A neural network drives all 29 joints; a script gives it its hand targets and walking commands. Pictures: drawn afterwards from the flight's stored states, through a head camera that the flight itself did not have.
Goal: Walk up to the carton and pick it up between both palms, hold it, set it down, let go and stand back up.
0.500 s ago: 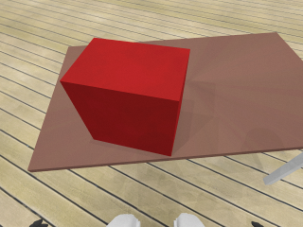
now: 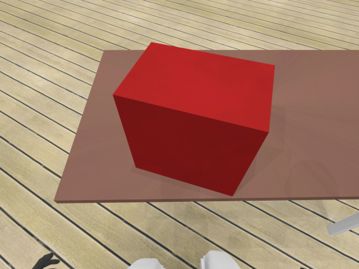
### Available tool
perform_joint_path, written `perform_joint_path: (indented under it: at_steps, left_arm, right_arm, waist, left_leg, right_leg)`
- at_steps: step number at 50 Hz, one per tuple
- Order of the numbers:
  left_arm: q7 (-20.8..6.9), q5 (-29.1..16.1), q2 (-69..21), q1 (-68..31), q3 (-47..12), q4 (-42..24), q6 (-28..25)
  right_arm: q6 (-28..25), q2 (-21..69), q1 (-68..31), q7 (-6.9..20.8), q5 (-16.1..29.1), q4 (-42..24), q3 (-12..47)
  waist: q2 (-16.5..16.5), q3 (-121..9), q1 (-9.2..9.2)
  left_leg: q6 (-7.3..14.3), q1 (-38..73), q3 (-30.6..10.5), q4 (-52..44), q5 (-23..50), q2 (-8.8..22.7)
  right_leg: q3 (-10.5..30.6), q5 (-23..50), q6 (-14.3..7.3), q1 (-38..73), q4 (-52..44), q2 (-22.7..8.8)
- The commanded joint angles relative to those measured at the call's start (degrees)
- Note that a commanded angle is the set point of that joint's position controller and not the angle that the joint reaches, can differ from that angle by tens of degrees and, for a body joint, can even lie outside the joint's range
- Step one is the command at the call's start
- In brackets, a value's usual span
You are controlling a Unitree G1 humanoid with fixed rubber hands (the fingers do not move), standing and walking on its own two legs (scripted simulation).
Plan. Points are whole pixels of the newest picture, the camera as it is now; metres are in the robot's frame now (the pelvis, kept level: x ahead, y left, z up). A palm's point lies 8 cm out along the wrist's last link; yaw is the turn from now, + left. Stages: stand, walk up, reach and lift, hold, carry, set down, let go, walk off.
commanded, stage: walk up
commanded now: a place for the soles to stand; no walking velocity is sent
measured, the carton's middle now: (194, 124) +0.44 -0.04 +0.04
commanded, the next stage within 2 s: none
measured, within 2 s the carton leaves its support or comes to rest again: neither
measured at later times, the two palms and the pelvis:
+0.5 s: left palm out of the picture +0.07 +0.31 -0.09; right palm out of the picture +0.03 -0.32 -0.10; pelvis -0.02 -0.01 +0.00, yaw +0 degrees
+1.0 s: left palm out of the picture +0.06 +0.31 -0.10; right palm out of the picture +0.02 -0.32 -0.10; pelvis -0.03 -0.01 +0.00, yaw +0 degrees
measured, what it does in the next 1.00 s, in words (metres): steps on the spot: right foot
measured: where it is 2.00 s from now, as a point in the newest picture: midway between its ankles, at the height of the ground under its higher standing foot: outside the picture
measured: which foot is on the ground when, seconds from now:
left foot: down 0.00-1.00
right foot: up 0.00-0.02, down 0.04-1.00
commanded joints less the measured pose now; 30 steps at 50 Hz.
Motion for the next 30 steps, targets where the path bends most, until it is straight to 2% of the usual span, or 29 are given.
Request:
perform_joint_path:
  at_steps: [1,2,3,4,5,6,8,10,12,13,14,15,16,17,18,19,20,21,22,23,24,25,26,27,28,29,30]
  left_arm:
    - [0.25,-1.5,11.99,-0.03,2.66,-1.14,-2.06]
    - [0.26,-1.14,13.57,4.01,3.24,0.29,-2.61]
    - [0.38,-0.72,15.96,6.92,4.03,0.7,-3.13]
    - [0.24,-1.25,15.04,4.43,3.12,-0.21,-3.26]
    - [0.01,-1.26,15.62,1.77,2.65,-1.44,-3.37]
    - [0.07,-1.11,14.96,1.05,2.24,-1.52,-3.29]
    - [0.26,-0.68,14.47,-0.6,1.68,-2.56,-3.22]
    - [0.28,-0.58,14.47,-1.1,1.63,-2.48,-3.28]
    - [-0.07,-1.18,13.98,-3.87,1.59,-2.93,-2.62]
    - [-0.29,-1.39,13.34,-5.17,1.49,-3.22,-2.23]
    - [-0.52,-1.51,12.54,-6.59,1.25,-3.52,-1.85]
    - [-0.64,-1.76,11.41,-7.2,1.12,-3.73,-1.41]
    - [-0.5,-1.89,11.09,-6.11,1.17,-3.25,-0.92]
    - [-0.38,-1.58,10.94,-4.27,1.24,-2.66,-0.88]
    - [-0.46,-1.31,11.1,-2.49,1.48,-1.52,-1.18]
    - [-0.57,-1.05,11.68,-1.24,1.73,-0.48,-1.62]
    - [-0.65,-0.91,12.51,0.33,2.06,-0.11,-2.13]
    - [-0.66,-0.7,13.73,2.15,2.45,0.2,-2.74]
    - [-0.67,-0.71,15.62,2.69,2.82,0.37,-3.08]
    - [-0.76,-0.96,16.21,0.72,2.74,-0.17,-3.09]
    - [-0.83,-0.86,16.68,-2.25,2.42,-0.93,-2.94]
    - [-0.88,-0.78,16.11,-3.86,2.06,-1.16,-2.62]
    - [-0.92,-0.75,15.0,-4.87,1.71,-1.36,-2.32]
    - [-1.01,-0.65,13.73,-5.8,1.31,-1.69,-1.96]
    - [-1.17,-0.78,12.51,-7.1,1.12,-2.01,-1.64]
    - [-1.26,-0.91,11.04,-6.92,0.93,-1.83,-1.21]
    - [-1.08,-0.88,11.38,-5.73,1.13,-1.59,-0.98]
  right_arm:
    - [-2.34,-14.61,-1.83,-2.22,0.3,-2.79,-4.65]
    - [-2.4,-12.86,-5.07,-2.02,0.85,-4.07,-4.01]
    - [-2.33,-10.18,-5.79,-1.94,1.49,-4.51,-3.29]
    - [-1.41,-9.14,-5.05,-1.99,1.02,-3.96,-3.01]
    - [-0.52,-10.26,-3.05,-2.2,0.33,-3.23,-3.59]
    - [-0.43,-10.71,-2.85,-1.91,0.11,-2.7,-3.68]
    - [-0.72,-10.77,-1.7,-1.11,0.2,-2.21,-3.9]
    - [-1.32,-10.33,0.44,-0.77,0.27,-1.78,-4.04]
    - [-1.9,-10.46,2.87,-0.82,0.03,-0.6,-4.23]
    - [-2.11,-11.23,3.33,-0.96,-0.28,-0.37,-4.48]
    - [-2.4,-12.67,3.35,-1.21,-0.77,-0.36,-4.83]
    - [-2.76,-14.66,1.64,-1.37,-1.31,-1.05,-4.88]
    - [-2.71,-16.4,-0.93,-1.12,-1.07,-1.39,-5.06]
    - [-2.64,-16.71,-2.92,-0.97,-1.07,-1.61,-5.2]
    - [-2.52,-16.26,-5.28,-0.88,-1.12,-1.85,-5.05]
    - [-2.25,-14.94,-7.04,-0.8,-1.06,-2.03,-4.6]
    - [-2.04,-13.45,-7.77,-0.72,-0.88,-2.34,-4.01]
    - [-1.86,-11.42,-7.91,-0.68,-0.43,-2.65,-3.42]
    - [-1.4,-9.89,-7.17,-0.65,-0.26,-2.49,-3.34]
    - [-0.96,-9.84,-4.92,-0.77,-0.42,-1.55,-3.6]
    - [-0.83,-10.48,-2.63,-0.67,-0.61,-0.77,-4.09]
    - [-1.02,-10.65,-1.27,-0.44,-0.76,-0.1,-4.24]
    - [-1.27,-10.44,-0.19,-0.23,-1.04,0.28,-4.43]
    - [-1.64,-11.19,0.89,-0.15,-1.31,0.48,-4.72]
    - [-2.1,-12.67,1.27,-0.17,-1.56,0.3,-4.95]
    - [-2.39,-14.49,0.02,-0.23,-1.62,0.1,-5.12]
    - [-2.46,-16.45,-1.62,-0.27,-1.58,-0.39,-5.21]
  waist:
    - [-0.04,-8.25,1.95]
    - [-4.1,-11.5,4.56]
    - [-9.69,-14.17,6.23]
    - [-10.62,-11.23,4.47]
    - [-8.91,-8.78,2.6]
    - [-7.82,-6.42,2.15]
    - [-10.56,-4.81,1.68]
    - [-11.89,-7.07,0.59]
    - [-10.1,-9.29,-1.07]
    - [-8.68,-9.8,-1.41]
    - [-6.06,-9.16,-1.75]
    - [-1.63,-7.69,-1.15]
    - [1.47,-5.24,0.28]
    - [3.03,-4.06,0.81]
    - [3.79,-4.15,1.61]
    - [2.84,-4.39,2.57]
    - [0.61,-5.8,3.53]
    - [-2.51,-7.89,4.11]
    - [-5.39,-7.94,3.72]
    - [-6.48,-6.72,2.1]
    - [-6.93,-6.05,0.64]
    - [-6.87,-4.91,-0.14]
    - [-7.23,-4.44,-0.81]
    - [-5.49,-4.51,-1.43]
    - [-3.51,-4.07,-1.71]
    - [0.23,-3.65,-0.9]
    - [2.98,-2.39,0.14]
  left_leg:
    - [4.72,2.7,-22.0,-11.75,45.2,16.79]
    - [1.34,-5.85,-15.28,-5.57,42.19,12.12]
    - [-2.43,-10.7,-6.5,6.87,30.49,5.25]
    - [-3.14,-11.66,-0.53,10.25,-4.06,1.02]
    - [-2.61,-11.71,-1.46,11.36,-12.44,2.36]
    - [-2.39,-10.99,-1.53,10.99,-12.87,3.13]
    - [-2.23,-8.0,-1.27,6.56,-11.9,3.77]
    - [-2.06,-3.12,0.66,-1.2,-2.75,4.43]
    - [-1.63,4.13,0.34,-10.21,13.47,5.48]
    - [-0.83,6.45,-3.39,-12.57,18.48,6.47]
    - [1.07,7.56,-11.49,-16.3,19.16,10.01]
    - [4.44,5.18,-22.45,-20.35,16.17,15.12]
    - [8.66,-0.31,-26.16,-22.39,12.17,19.16]
    - [10.49,-2.21,-27.38,-23.15,12.14,20.59]
    - [10.07,-4.07,-26.36,-22.27,12.62,20.05]
    - [7.89,-6.38,-23.19,-20.56,13.35,17.43]
    - [4.62,-9.71,-17.74,-16.84,15.3,14.25]
    - [1.4,-13.02,-12.2,-11.13,14.95,10.11]
    - [-0.79,-10.93,-5.24,-3.03,11.64,5.46]
    - [-1.32,-7.54,-0.72,-0.24,3.13,4.15]
    - [-1.17,-4.94,0.51,-0.88,-2.21,4.67]
    - [-0.8,-1.76,0.13,-3.72,-1.86,4.89]
    - [-0.24,1.39,-1.17,-7.75,0.65,5.27]
    - [0.57,3.87,-5.31,-13.29,3.0,6.34]
    - [2.65,3.74,-13.43,-19.81,2.09,9.86]
    - [5.84,1.06,-23.37,-24.59,-1.5,15.12]
    - [8.65,-2.49,-29.13,-27.6,-2.83,19.55]
  right_leg:
    - [4.8,17.42,-1.82,6.31,-15.94,-2.4]
    - [9.38,28.46,-3.82,19.12,-20.91,-5.46]
    - [19.32,33.31,-9.05,24.72,-25.19,-12.47]
    - [25.87,35.92,-13.83,20.03,-29.11,-20.0]
    - [28.99,33.56,-15.63,17.31,-29.31,-22.07]
    - [27.02,32.24,-15.02,14.35,-29.71,-21.04]
    - [22.33,34.4,-13.7,11.13,-28.15,-18.37]
    - [17.91,37.6,-11.57,10.31,-25.1,-15.71]
    - [12.92,32.17,-7.32,7.17,-21.51,-11.88]
    - [11.23,28.22,-5.0,4.78,-18.85,-9.45]
    - [8.41,23.63,-2.45,0.69,-14.35,-5.99]
    - [4.77,15.98,0.04,-2.1,-8.09,-1.46]
    - [1.96,3.48,0.34,-0.62,-5.15,1.38]
    - [2.08,-0.22,0.04,1.17,-6.11,1.55]
    - [2.87,1.94,-0.45,4.27,-8.86,0.73]
    - [3.45,7.12,-0.96,8.04,-13.06,-0.07]
    - [5.66,13.63,-1.8,13.58,-18.07,-2.04]
    - [12.37,15.92,-3.94,18.32,-22.52,-5.76]
    - [19.75,11.57,-7.82,15.22,-28.03,-11.82]
    - [23.81,8.55,-11.1,10.43,-31.03,-16.84]
    - [24.32,6.12,-12.08,7.07,-31.21,-17.89]
    - [22.22,4.85,-11.16,3.17,-30.6,-16.62]
    - [18.82,3.97,-8.96,0.29,-29.23,-14.3]
    - [14.78,3.48,-6.1,-2.29,-26.32,-10.7]
    - [9.6,3.21,-2.46,-4.02,-20.99,-5.65]
    - [5.05,1.19,-0.14,-4.18,-13.29,-0.82]
    - [2.49,0.29,0.4,-2.43,-8.68,1.06]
